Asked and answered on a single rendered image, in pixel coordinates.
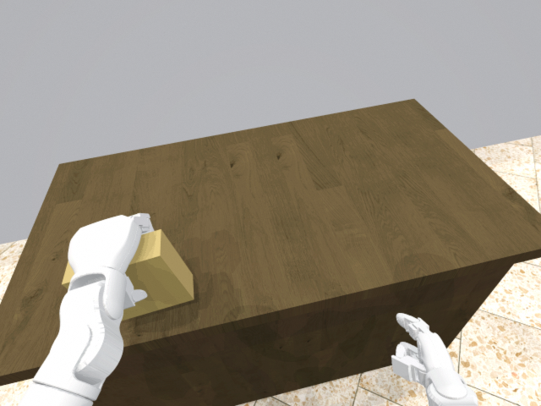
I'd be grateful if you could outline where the right robot forearm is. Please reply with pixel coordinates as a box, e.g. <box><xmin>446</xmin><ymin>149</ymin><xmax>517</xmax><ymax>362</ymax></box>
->
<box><xmin>425</xmin><ymin>368</ymin><xmax>478</xmax><ymax>406</ymax></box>

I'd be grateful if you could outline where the left robot forearm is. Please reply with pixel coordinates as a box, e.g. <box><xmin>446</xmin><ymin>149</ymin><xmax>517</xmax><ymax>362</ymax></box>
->
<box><xmin>17</xmin><ymin>266</ymin><xmax>127</xmax><ymax>406</ymax></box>

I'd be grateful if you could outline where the right robot hand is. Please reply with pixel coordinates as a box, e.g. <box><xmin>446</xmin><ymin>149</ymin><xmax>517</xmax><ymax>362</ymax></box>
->
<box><xmin>391</xmin><ymin>313</ymin><xmax>455</xmax><ymax>387</ymax></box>

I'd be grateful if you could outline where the left robot hand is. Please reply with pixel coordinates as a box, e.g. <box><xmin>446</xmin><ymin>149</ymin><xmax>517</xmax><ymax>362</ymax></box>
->
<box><xmin>68</xmin><ymin>213</ymin><xmax>154</xmax><ymax>310</ymax></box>

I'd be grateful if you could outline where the sponge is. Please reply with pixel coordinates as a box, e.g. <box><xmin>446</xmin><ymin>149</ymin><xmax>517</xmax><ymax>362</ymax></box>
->
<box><xmin>62</xmin><ymin>229</ymin><xmax>194</xmax><ymax>321</ymax></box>

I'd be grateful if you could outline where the table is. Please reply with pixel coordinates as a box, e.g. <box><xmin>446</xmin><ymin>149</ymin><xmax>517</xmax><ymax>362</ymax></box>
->
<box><xmin>0</xmin><ymin>99</ymin><xmax>541</xmax><ymax>406</ymax></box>

